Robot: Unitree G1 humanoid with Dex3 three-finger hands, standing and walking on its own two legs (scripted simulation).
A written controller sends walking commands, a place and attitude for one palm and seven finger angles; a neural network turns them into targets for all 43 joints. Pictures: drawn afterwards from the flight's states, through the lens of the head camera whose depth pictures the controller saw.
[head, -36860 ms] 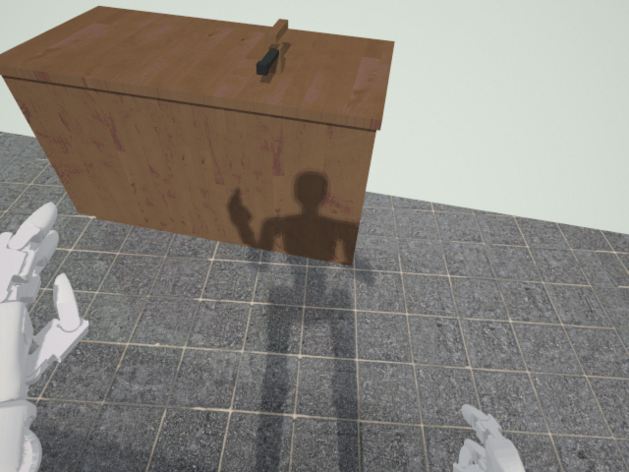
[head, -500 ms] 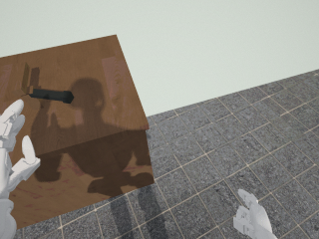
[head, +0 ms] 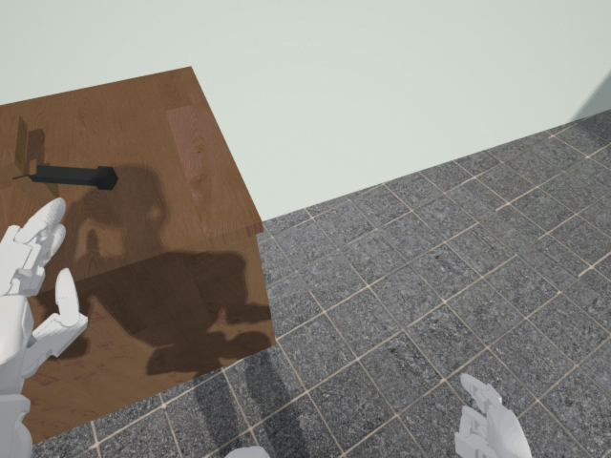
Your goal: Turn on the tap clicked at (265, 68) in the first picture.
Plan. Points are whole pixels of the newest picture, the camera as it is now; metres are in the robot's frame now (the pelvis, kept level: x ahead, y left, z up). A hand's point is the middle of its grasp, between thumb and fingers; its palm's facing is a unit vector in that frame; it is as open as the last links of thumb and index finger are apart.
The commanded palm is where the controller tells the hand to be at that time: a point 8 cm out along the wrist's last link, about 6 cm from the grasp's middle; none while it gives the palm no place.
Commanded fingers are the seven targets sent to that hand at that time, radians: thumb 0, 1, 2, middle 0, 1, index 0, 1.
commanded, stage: come to a stop and stand still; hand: left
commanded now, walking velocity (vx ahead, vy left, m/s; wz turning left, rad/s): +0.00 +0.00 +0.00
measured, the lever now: (105, 178) +0.52 +0.37 +0.04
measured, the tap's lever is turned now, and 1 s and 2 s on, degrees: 61 61 61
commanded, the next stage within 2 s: look again from close up in 1.88 s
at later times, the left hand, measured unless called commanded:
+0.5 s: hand out of the picture +0.15 +0.32 +0.17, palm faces +0.39 -0.84 -0.36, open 7.4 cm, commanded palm +0.09 +0.35 +0.18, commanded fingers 0.00 0.90 0.90 -0.20 -0.30 -0.20 -0.30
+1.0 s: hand out of the picture +0.06 +0.38 +0.18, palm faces +0.47 -0.82 -0.33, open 7.4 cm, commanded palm +0.02 +0.41 +0.18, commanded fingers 0.00 0.90 0.90 -0.20 -0.30 -0.20 -0.30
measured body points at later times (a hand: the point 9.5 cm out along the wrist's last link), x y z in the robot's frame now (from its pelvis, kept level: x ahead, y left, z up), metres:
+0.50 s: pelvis -0.06 +0.07 +0.01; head -0.07 +0.09 +0.46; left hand +0.13 +0.36 +0.19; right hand +0.12 -0.14 -0.04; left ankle +0.04 +0.12 -0.73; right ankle -0.02 -0.07 -0.72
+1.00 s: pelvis -0.12 +0.12 +0.00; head -0.13 +0.15 +0.45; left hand +0.03 +0.42 +0.20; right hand +0.08 -0.09 -0.06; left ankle -0.07 +0.20 -0.70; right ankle -0.07 +0.01 -0.73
